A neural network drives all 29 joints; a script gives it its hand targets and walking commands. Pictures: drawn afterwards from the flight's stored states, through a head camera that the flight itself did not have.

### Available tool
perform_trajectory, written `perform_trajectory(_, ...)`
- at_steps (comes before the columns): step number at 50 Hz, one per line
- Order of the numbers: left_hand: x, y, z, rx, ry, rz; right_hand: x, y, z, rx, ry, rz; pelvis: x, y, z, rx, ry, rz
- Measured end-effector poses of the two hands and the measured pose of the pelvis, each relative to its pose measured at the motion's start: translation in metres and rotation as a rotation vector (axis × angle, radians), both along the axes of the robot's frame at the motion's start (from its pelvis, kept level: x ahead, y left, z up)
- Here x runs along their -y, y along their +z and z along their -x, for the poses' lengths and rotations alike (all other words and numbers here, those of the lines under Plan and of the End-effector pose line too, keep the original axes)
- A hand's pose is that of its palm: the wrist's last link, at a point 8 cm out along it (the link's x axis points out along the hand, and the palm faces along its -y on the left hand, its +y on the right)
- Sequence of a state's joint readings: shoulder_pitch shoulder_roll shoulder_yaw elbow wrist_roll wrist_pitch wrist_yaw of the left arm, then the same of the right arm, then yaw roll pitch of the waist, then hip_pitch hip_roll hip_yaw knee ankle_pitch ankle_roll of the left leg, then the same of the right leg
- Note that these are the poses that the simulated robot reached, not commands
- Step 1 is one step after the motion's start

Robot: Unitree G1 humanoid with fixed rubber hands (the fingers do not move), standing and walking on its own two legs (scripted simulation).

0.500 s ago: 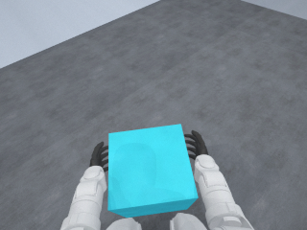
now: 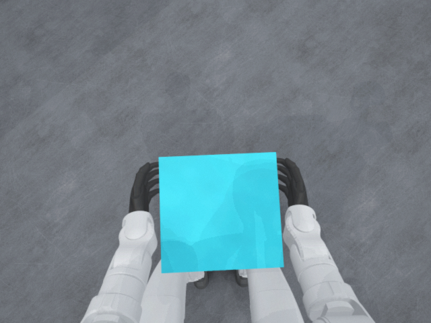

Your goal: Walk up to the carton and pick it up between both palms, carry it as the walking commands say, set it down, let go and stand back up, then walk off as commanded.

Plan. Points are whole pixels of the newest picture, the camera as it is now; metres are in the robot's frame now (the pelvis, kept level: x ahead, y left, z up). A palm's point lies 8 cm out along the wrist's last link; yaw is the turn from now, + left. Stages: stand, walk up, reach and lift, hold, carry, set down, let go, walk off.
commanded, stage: set down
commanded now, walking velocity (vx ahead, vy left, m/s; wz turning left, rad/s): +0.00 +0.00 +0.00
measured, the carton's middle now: (218, 206) +0.29 -0.01 -0.21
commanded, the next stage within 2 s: none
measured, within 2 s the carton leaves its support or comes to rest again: neither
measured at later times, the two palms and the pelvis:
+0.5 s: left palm (161, 195) +0.32 +0.12 -0.20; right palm (296, 189) +0.32 -0.19 -0.21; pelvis -0.05 -0.02 -0.07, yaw +4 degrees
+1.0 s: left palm (170, 172) +0.38 +0.11 -0.30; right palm (285, 168) +0.38 -0.19 -0.30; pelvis -0.06 -0.02 -0.15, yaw +4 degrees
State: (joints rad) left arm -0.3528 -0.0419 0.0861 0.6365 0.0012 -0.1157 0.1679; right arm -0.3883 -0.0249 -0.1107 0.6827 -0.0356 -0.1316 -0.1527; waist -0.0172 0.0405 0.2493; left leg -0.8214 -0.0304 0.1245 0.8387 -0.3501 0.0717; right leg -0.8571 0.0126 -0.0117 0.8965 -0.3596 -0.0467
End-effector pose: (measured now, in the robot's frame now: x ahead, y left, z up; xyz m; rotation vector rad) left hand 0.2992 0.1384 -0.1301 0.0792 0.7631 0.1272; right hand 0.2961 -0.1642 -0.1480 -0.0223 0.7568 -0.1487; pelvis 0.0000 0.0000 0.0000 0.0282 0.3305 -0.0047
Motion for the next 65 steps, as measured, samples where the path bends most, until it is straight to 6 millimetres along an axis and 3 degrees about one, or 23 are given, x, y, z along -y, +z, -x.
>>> perform_trajectory(10, 0.012, -0.017, -0.014, 0.026, -0.014, 0.015, 0.012, -0.012, -0.012, 0.028, 0.017, 0.034, -0.001, -0.013, 0.003, -0.104, 0.028, 0.001)
perform_trajectory(23, 0.022, -0.066, -0.015, 0.042, -0.047, -0.022, 0.02, -0.059, -0.017, 0.054, 0.047, 0.04, 0.013, -0.058, 0.047, -0.176, 0.049, -0.018)
perform_trajectory(31, 0.026, -0.08, -0.041, 0.079, -0.074, -0.035, 0.024, -0.068, -0.043, 0.103, 0.029, 0.049, 0.02, -0.09, 0.07, -0.159, 0.052, -0.03)
perform_trajectory(38, 0.028, -0.098, -0.059, 0.045, -0.048, 0.005, 0.026, -0.084, -0.06, 0.076, -0.027, -0.003, 0.022, -0.11, 0.076, -0.156, 0.05, -0.033)
perform_trajectory(46, 0.029, -0.139, -0.079, 0.033, -0.028, 0.047, 0.027, -0.124, -0.077, 0.065, -0.049, -0.01, 0.02, -0.14, 0.069, -0.208, 0.046, -0.031)
perform_trajectory(53, 0.025, -0.181, -0.082, 0.015, -0.012, 0.047, 0.023, -0.168, -0.082, 0.043, -0.044, -0.017, 0.019, -0.162, 0.065, -0.205, 0.05, -0.03)
perform_trajectory(65, 0.024, -0.236, -0.077, 0.046, 0.031, 0.036, 0.024, -0.231, -0.083, 0.063, -0.056, -0.053, 0.023, -0.196, 0.092, -0.119, 0.072, -0.036)
